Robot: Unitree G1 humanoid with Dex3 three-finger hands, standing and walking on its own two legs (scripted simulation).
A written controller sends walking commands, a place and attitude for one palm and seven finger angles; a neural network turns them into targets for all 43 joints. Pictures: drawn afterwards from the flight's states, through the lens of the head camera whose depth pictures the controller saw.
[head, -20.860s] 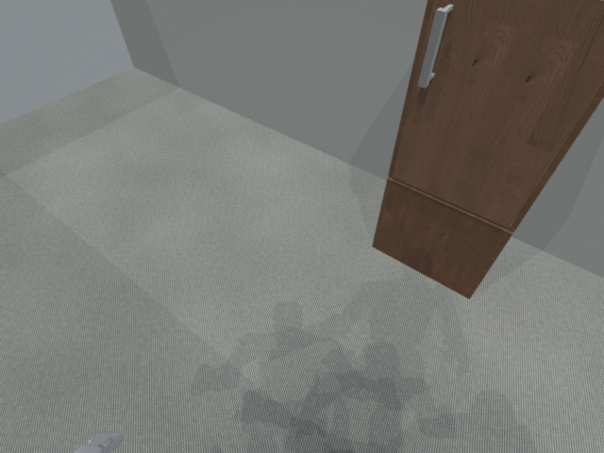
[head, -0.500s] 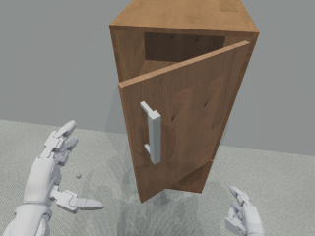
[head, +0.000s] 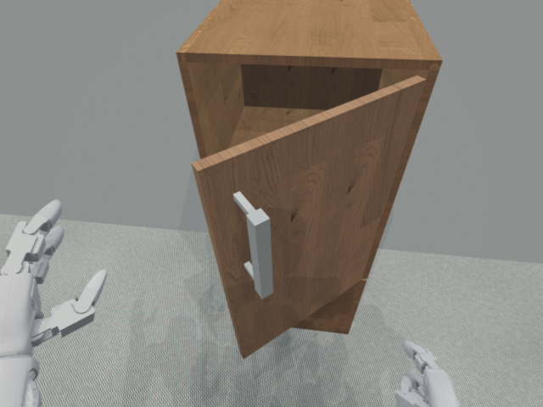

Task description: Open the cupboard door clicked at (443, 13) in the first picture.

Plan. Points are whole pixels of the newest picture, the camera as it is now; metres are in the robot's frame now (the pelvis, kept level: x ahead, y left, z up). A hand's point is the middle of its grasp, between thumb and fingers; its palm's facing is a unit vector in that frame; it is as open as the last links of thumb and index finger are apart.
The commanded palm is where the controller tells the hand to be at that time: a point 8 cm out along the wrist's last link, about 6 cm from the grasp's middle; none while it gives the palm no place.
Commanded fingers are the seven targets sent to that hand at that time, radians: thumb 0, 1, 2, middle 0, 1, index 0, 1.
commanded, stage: draw the hand back to the body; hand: left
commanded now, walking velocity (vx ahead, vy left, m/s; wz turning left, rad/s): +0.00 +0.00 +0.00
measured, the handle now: (253, 248) +0.31 +0.07 +0.10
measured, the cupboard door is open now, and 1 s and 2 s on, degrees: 41 41 41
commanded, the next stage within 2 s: step back with the hand held close in 0.46 s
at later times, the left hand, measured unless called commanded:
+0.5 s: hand (80, 290) +0.20 +0.24 +0.15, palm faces +0.43 -0.81 -0.41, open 7.4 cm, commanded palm +0.14 +0.28 +0.17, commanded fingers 0.00 0.90 0.90 -0.20 -0.30 -0.20 -0.30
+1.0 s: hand (46, 322) +0.16 +0.26 +0.15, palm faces +0.33 -0.80 -0.50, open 7.4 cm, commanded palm +0.09 +0.31 +0.17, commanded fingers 0.00 0.90 0.90 -0.20 -0.30 -0.20 -0.30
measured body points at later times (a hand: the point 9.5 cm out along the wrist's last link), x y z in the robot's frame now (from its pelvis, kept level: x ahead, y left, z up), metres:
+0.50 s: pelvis +0.01 -0.01 +0.00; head +0.00 -0.04 +0.45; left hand +0.17 +0.28 +0.17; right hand +0.20 -0.23 -0.09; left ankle +0.03 +0.11 -0.74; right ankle -0.05 -0.11 -0.74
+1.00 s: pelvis -0.05 +0.01 -0.01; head -0.02 +0.01 +0.44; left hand +0.13 +0.30 +0.18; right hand +0.13 -0.24 -0.09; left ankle +0.03 +0.11 -0.74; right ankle -0.05 -0.11 -0.74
